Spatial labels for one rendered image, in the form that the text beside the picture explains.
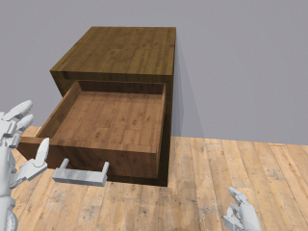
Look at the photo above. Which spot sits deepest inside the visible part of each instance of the drawer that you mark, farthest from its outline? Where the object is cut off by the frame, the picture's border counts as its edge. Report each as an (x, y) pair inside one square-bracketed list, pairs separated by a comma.
[(120, 123)]

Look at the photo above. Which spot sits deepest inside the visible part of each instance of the left robot hand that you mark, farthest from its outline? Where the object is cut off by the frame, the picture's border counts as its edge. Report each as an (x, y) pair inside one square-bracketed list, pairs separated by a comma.
[(12, 125)]

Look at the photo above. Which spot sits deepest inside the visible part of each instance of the cabinet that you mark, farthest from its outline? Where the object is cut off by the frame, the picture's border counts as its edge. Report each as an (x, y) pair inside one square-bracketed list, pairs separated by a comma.
[(125, 54)]

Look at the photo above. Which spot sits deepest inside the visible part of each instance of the right robot hand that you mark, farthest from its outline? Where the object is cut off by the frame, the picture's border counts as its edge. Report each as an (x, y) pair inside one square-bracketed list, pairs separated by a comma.
[(246, 218)]

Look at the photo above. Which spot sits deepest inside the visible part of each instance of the robot left forearm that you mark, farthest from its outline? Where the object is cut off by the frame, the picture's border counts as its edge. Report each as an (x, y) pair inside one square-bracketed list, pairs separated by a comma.
[(8, 220)]

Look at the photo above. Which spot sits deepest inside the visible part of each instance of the handle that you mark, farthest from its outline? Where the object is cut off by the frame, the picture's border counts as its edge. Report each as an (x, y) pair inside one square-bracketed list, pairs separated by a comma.
[(80, 177)]

